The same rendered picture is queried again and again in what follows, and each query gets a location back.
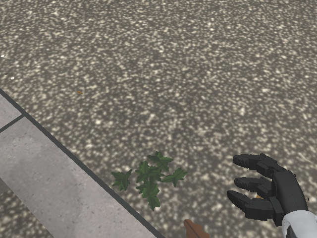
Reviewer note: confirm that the right robot hand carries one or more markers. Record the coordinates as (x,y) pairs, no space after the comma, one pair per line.
(280,196)

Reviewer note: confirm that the right robot forearm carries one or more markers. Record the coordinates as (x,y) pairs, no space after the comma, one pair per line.
(299,224)

